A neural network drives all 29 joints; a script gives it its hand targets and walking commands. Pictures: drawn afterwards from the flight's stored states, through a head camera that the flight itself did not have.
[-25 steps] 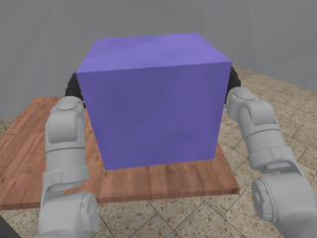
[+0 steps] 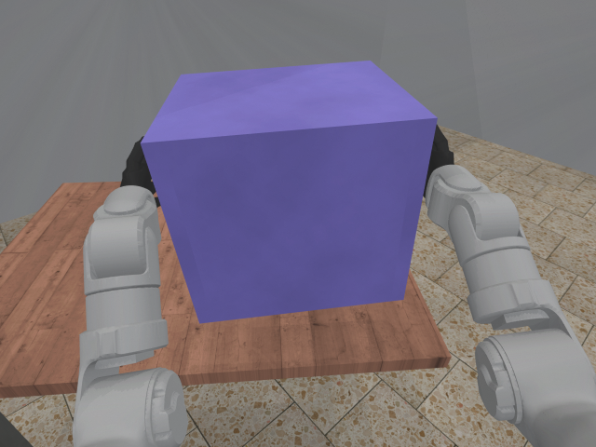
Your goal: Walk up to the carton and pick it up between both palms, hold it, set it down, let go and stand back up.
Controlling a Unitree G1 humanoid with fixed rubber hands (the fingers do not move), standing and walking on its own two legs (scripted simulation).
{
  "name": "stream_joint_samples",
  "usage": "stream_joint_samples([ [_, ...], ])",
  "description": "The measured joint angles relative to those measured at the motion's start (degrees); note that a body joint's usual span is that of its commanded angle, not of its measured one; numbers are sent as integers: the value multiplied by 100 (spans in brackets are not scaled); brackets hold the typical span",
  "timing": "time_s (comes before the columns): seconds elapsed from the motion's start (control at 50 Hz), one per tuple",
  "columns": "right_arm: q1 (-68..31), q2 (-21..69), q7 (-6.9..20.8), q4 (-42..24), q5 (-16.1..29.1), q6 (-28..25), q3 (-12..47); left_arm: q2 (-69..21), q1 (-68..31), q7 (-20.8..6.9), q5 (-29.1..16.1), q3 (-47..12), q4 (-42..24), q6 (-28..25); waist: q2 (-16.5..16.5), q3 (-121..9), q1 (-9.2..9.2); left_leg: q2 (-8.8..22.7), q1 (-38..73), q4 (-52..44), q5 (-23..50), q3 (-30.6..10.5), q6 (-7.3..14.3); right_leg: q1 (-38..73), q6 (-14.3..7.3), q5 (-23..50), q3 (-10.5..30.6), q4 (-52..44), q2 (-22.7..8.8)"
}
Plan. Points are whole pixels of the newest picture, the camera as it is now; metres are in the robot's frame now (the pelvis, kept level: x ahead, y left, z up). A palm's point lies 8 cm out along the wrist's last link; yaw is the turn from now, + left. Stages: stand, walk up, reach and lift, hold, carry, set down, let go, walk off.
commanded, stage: hold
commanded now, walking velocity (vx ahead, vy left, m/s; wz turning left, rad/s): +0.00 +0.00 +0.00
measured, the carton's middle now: (289, 184) +0.41 +0.01 +0.22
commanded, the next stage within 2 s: none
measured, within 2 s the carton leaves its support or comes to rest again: neither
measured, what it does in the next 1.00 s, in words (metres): stands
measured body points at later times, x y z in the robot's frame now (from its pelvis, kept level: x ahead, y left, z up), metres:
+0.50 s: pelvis +0.00 +0.00 +0.00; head -0.08 +0.02 +0.44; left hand +0.37 +0.19 +0.24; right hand +0.37 -0.18 +0.25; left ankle +0.02 +0.13 -0.75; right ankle +0.00 -0.11 -0.75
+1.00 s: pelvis +0.00 +0.01 +0.00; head -0.08 +0.03 +0.44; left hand +0.37 +0.19 +0.24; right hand +0.37 -0.18 +0.25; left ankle +0.02 +0.13 -0.75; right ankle +0.00 -0.11 -0.75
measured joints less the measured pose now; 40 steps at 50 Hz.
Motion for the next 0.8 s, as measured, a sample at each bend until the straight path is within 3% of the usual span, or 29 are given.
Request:
stream_joint_samples([
  [0.8, -168, 41, 51, 304, -101, -40, -106, 28, -150, 18, 2, 17, 329, -100, 1, -20, -1, -32, -49, -35, 48, -44, 16, -38, 15, 36, 24, -33, -7],
])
